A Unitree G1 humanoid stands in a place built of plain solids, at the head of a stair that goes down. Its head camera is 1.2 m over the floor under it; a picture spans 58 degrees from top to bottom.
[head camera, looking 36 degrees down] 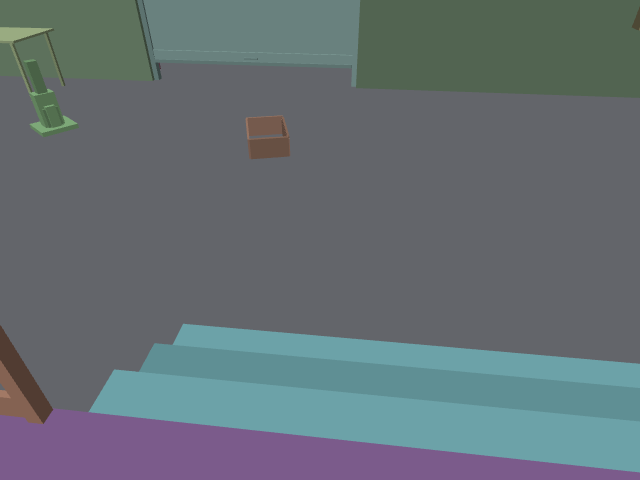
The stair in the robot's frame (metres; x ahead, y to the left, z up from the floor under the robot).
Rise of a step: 0.17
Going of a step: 0.27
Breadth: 2.30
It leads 7 degrees to the right of straight ahead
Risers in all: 4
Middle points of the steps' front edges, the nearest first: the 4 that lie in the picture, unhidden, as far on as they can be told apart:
0.64 -0.33 0.00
0.91 -0.36 -0.16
1.18 -0.39 -0.33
1.46 -0.42 -0.49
